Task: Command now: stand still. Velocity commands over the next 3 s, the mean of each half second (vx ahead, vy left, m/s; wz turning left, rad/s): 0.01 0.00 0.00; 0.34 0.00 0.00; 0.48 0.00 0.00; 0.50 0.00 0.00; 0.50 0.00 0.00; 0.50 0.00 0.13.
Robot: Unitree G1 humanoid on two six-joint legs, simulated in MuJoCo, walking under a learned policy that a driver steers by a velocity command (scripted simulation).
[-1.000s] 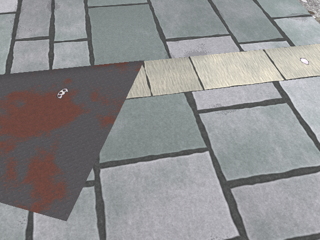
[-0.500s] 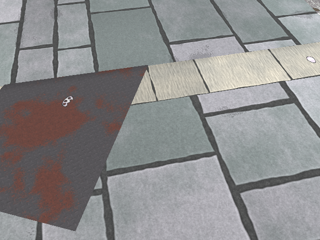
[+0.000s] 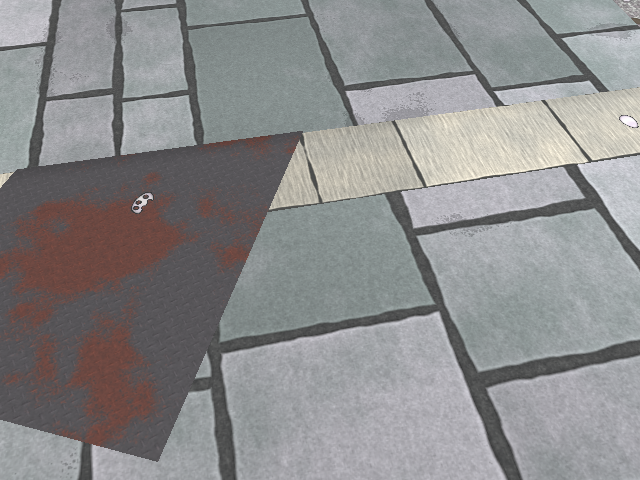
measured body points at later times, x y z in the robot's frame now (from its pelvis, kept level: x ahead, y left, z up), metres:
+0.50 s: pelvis +0.00 +0.01 +0.00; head +0.01 +0.01 +0.45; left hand +0.04 +0.26 -0.16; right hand +0.00 -0.23 -0.15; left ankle -0.03 +0.11 -0.74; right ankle +0.03 -0.13 -0.74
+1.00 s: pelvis +0.17 -0.05 +0.01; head +0.17 -0.07 +0.46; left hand +0.11 +0.18 -0.14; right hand +0.30 -0.31 -0.12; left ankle +0.26 +0.11 -0.66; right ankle +0.08 -0.14 -0.74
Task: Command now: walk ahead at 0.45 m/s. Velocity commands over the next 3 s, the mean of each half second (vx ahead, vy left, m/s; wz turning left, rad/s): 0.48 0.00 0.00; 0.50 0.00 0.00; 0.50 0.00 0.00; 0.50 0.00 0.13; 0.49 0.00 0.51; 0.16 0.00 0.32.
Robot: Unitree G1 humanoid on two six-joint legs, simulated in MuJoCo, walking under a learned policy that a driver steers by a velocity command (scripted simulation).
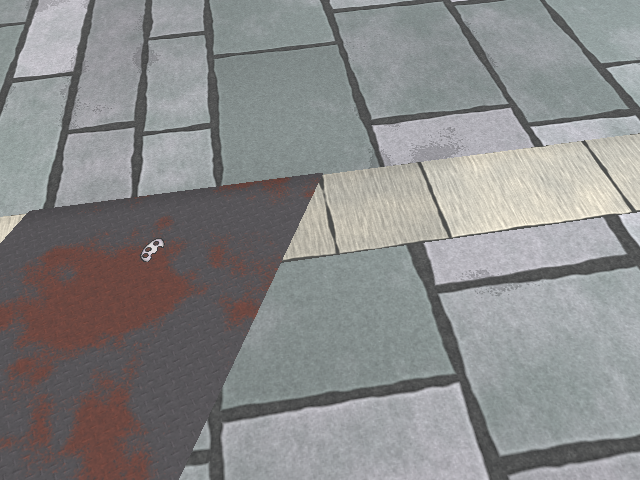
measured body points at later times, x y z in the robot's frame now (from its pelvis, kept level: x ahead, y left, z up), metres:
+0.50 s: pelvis +0.29 +0.06 +0.00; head +0.31 +0.07 +0.45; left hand +0.42 +0.33 -0.12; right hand +0.31 -0.20 -0.14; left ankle +0.30 +0.14 -0.75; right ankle +0.38 -0.12 -0.67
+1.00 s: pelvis +0.59 -0.02 +0.00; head +0.61 -0.03 +0.45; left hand +0.64 +0.25 -0.13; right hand +0.69 -0.29 -0.13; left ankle +0.60 +0.15 -0.66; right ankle +0.61 -0.10 -0.75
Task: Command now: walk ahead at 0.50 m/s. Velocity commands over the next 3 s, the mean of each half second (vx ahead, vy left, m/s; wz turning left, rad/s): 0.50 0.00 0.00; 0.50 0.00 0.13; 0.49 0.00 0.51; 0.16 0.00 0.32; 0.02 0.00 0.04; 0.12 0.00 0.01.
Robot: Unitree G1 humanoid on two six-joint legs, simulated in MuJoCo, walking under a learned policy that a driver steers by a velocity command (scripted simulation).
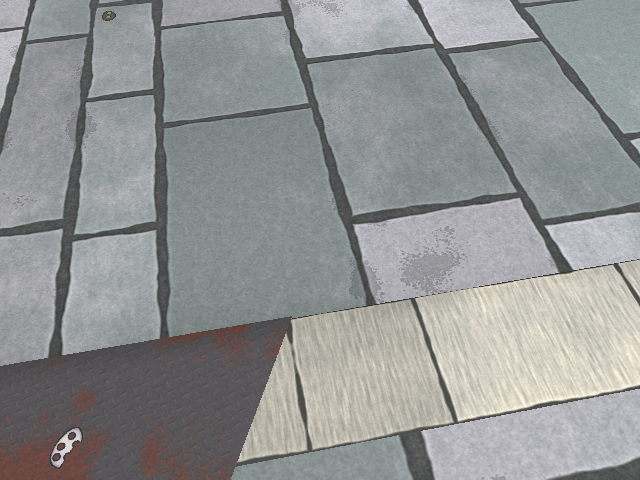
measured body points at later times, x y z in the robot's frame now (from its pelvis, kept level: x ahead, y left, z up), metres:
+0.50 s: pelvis +0.29 +0.07 -0.01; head +0.31 +0.09 +0.44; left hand +0.34 +0.34 -0.15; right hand +0.38 -0.19 -0.13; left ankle +0.34 +0.15 -0.74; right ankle +0.23 -0.08 -0.65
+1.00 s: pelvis +0.57 +0.02 -0.02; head +0.60 +0.01 +0.43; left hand +0.71 +0.28 -0.12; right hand +0.57 -0.25 -0.16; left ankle +0.42 +0.15 -0.66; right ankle +0.66 -0.08 -0.75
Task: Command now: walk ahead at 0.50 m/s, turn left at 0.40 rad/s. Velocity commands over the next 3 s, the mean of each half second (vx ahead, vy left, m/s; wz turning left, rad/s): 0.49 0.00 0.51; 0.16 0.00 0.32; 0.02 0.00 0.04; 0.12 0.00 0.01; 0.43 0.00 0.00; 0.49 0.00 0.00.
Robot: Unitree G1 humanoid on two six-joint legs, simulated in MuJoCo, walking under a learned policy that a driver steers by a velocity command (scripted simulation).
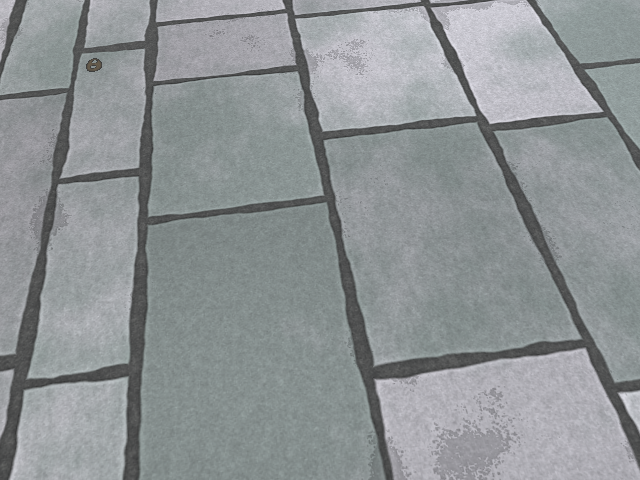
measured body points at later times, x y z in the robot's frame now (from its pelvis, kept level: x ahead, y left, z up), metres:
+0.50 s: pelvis +0.24 +0.08 -0.03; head +0.25 +0.09 +0.42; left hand +0.30 +0.37 -0.15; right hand +0.39 -0.19 -0.14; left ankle +0.22 +0.15 -0.73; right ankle +0.16 -0.10 -0.63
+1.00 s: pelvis +0.47 +0.13 -0.14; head +0.50 +0.14 +0.31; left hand +0.48 +0.38 -0.28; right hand +0.64 -0.06 -0.28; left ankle +0.34 +0.26 -0.71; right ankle +0.56 +0.09 -0.87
